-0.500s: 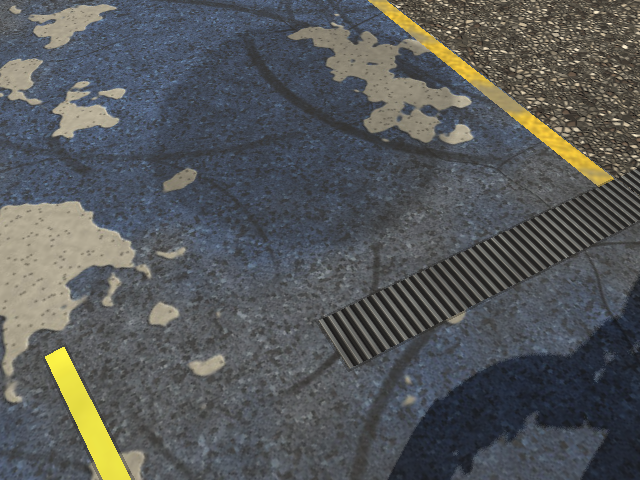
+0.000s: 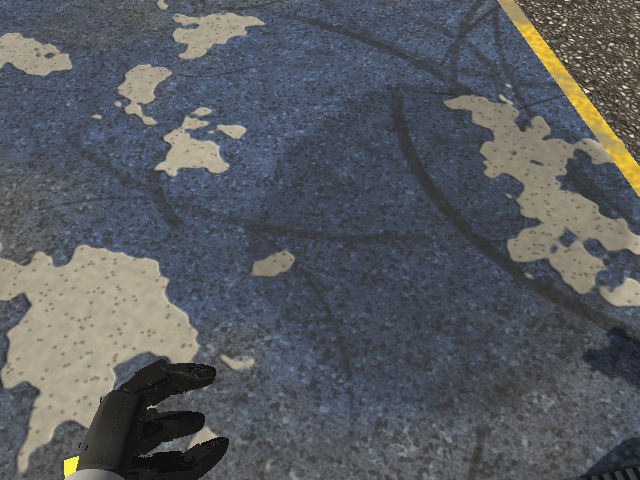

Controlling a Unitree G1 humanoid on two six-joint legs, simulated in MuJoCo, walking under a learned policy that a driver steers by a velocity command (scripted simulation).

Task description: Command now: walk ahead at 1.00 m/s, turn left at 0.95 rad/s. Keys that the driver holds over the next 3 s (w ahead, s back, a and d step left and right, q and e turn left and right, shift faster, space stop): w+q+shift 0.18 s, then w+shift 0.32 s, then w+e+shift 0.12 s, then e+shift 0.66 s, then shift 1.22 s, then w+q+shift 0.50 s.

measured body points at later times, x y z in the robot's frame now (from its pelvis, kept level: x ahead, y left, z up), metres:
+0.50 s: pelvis +0.44 +0.00 -0.02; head +0.48 +0.01 +0.43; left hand +0.24 +0.20 -0.14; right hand +0.79 -0.07 -0.05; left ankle +0.57 +0.13 -0.71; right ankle +0.26 -0.20 -0.73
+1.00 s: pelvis +0.83 +0.11 -0.03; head +0.87 +0.12 +0.41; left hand +0.89 +0.40 -0.15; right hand +0.98 -0.13 -0.15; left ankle +0.66 +0.19 -0.61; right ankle +0.97 +0.11 -0.73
